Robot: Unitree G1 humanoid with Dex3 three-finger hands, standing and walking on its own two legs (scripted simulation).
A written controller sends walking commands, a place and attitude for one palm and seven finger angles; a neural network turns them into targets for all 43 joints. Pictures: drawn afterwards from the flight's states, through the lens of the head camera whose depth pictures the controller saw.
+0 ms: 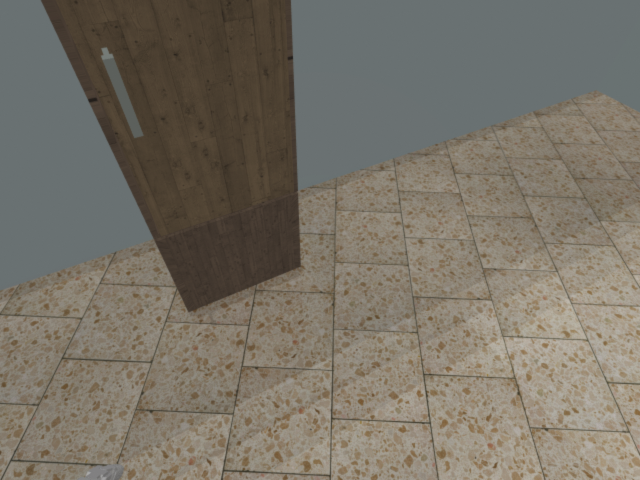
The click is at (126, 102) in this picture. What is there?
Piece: cupboard door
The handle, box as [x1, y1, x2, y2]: [101, 47, 143, 137]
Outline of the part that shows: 101,48 103,52 101,57 134,137 143,135 112,54 108,53 106,47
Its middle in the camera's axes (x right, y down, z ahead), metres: -0.39 -0.28 +0.75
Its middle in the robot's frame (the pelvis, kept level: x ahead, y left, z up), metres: +0.75 +0.43 +0.09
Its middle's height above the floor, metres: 0.85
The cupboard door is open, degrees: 0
